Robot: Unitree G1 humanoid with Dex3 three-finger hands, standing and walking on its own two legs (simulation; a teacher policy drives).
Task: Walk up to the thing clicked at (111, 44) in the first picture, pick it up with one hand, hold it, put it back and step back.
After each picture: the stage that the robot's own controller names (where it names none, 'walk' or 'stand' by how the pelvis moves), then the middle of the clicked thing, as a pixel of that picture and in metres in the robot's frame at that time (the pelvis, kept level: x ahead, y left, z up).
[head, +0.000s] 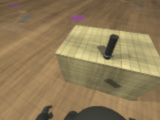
stand; (110, 48) +0.62 -0.15 +0.03
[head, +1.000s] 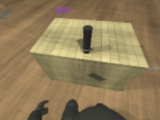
walk; (87, 41) +0.59 +0.07 +0.06
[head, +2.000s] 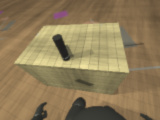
walk; (62, 49) +0.50 +0.27 +0.06
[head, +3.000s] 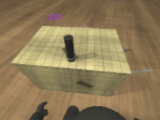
stand; (70, 50) +0.52 +0.19 +0.05
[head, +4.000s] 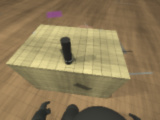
stand; (67, 52) +0.47 +0.22 +0.04
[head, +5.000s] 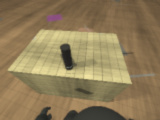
stand; (67, 58) +0.44 +0.20 +0.02
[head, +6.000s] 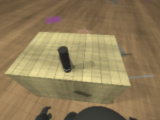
stand; (65, 61) +0.42 +0.21 +0.02
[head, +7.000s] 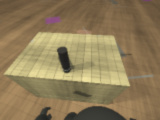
stand; (64, 61) +0.42 +0.22 +0.02
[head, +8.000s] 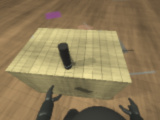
rise first; (65, 57) +0.43 +0.22 +0.03
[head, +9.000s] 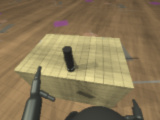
go down; (69, 60) +0.44 +0.22 +0.03
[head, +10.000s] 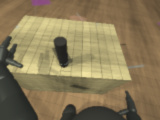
go down; (62, 54) +0.42 +0.19 +0.06
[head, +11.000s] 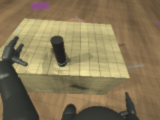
approach; (60, 53) +0.44 +0.20 +0.07
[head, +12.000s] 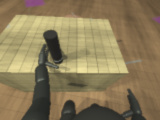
close in; (55, 50) +0.44 +0.22 +0.10
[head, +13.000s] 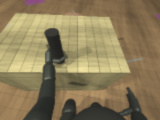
lift; (56, 49) +0.44 +0.21 +0.10
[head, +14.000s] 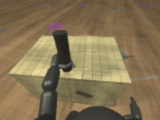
lift; (64, 53) +0.34 +0.18 +0.22
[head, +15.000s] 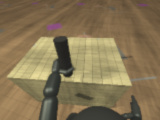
hold; (64, 59) +0.32 +0.17 +0.19
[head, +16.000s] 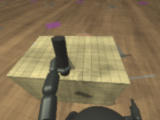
hold; (62, 58) +0.33 +0.19 +0.18
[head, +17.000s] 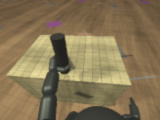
hold; (61, 56) +0.33 +0.19 +0.19
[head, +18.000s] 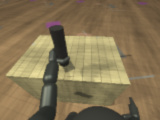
crouch; (61, 48) +0.38 +0.20 +0.22
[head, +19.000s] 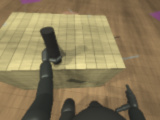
lower; (53, 48) +0.45 +0.22 +0.09
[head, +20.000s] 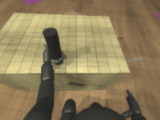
lower; (55, 49) +0.44 +0.21 +0.10
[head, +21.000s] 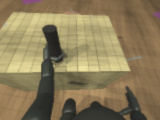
lower; (54, 46) +0.45 +0.21 +0.10
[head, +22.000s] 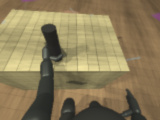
lower; (54, 46) +0.45 +0.22 +0.10
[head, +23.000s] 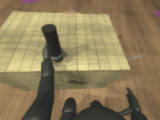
loosen; (54, 46) +0.46 +0.21 +0.11
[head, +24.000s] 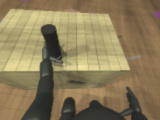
withdraw; (53, 46) +0.45 +0.21 +0.11
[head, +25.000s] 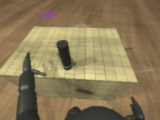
sink last; (65, 57) +0.42 +0.20 +0.07
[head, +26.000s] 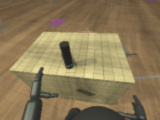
stand; (67, 56) +0.45 +0.22 +0.07
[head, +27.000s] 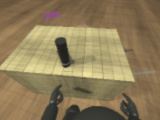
stand; (63, 54) +0.43 +0.22 +0.08
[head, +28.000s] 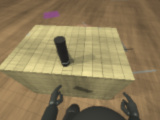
stand; (63, 53) +0.44 +0.22 +0.09
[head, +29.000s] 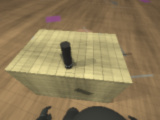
stand; (67, 57) +0.44 +0.21 +0.05
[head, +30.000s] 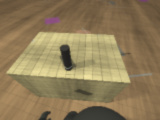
stand; (66, 59) +0.45 +0.21 +0.02
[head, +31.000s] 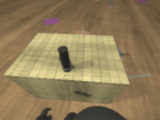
stand; (65, 60) +0.43 +0.22 +0.02
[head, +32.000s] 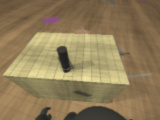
stand; (64, 60) +0.43 +0.22 +0.02
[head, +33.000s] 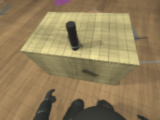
walk; (73, 38) +0.58 +0.18 +0.05
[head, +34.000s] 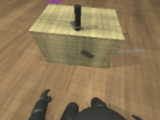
walk; (77, 19) +0.90 +0.15 +0.05
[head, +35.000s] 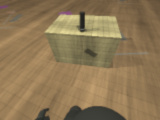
stand; (82, 22) +1.09 +0.20 +0.04
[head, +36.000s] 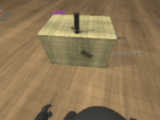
stand; (76, 23) +1.04 +0.21 +0.02
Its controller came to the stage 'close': yes
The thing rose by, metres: 0.20
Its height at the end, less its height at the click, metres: +0.00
